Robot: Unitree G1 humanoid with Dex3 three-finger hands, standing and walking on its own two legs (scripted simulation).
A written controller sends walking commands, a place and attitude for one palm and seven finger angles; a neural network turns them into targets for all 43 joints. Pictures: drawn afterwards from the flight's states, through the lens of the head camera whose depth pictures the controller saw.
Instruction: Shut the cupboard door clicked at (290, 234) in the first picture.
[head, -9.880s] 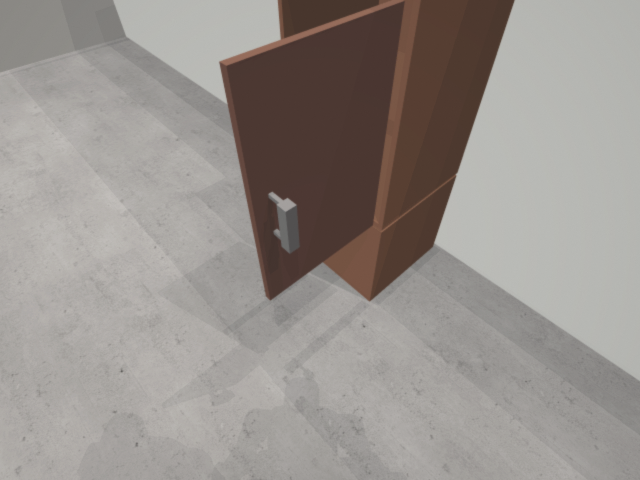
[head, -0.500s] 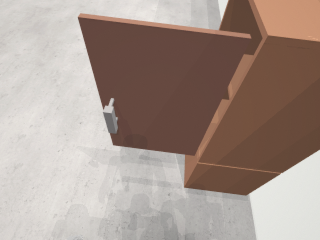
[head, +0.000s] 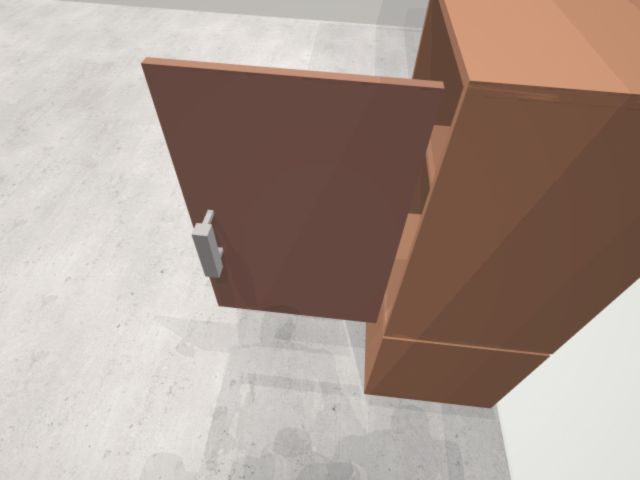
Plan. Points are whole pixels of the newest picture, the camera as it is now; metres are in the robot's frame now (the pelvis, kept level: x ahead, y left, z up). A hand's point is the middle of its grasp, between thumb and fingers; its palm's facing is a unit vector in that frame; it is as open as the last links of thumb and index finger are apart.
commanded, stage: look again from close up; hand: left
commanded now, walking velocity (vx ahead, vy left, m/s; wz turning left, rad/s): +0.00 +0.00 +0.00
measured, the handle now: (211, 243) +0.51 +0.23 -0.08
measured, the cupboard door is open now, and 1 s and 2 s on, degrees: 90 90 90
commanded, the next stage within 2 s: shuffle to correct the standing spot in 0.56 s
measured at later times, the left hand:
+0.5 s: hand out of the picture +0.01 +0.20 -0.18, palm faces +0.01 -0.98 -0.20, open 7.4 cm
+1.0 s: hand out of the picture -0.02 +0.22 -0.19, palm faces +0.01 -0.99 -0.16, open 7.4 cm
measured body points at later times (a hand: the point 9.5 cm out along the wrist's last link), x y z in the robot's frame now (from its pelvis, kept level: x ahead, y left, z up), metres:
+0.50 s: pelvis -0.01 +0.02 -0.01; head -0.01 +0.03 +0.44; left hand +0.01 +0.26 -0.16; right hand +0.04 -0.21 -0.16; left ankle +0.02 +0.13 -0.74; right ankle -0.04 -0.11 -0.74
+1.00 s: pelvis +0.02 +0.05 -0.01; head +0.03 +0.07 +0.44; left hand -0.02 +0.27 -0.18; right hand +0.02 -0.20 -0.16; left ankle +0.02 +0.13 -0.74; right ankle -0.04 -0.11 -0.74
